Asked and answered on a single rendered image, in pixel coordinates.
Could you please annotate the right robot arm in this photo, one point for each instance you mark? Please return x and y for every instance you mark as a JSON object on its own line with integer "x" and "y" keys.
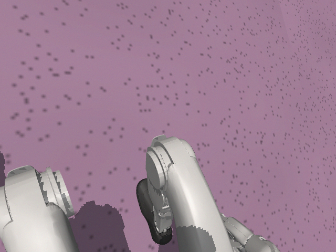
{"x": 259, "y": 244}

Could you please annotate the right robot foot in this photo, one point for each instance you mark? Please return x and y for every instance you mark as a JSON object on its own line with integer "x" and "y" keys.
{"x": 146, "y": 207}

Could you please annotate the right robot hand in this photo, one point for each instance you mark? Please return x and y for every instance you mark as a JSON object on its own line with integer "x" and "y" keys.
{"x": 238, "y": 233}

